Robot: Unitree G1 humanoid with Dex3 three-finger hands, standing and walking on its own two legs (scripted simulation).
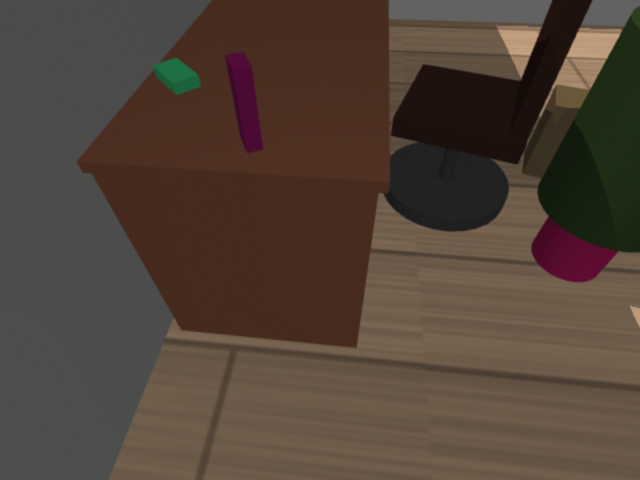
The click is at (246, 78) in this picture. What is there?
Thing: carton on end
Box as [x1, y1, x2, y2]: [225, 52, 262, 152]
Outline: 225,55 241,139 247,152 262,149 251,66 243,52
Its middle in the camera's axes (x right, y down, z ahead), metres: -0.15 -0.29 +0.80
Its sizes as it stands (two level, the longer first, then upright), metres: 0.064 0.037 0.185
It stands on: a support 0.74 m high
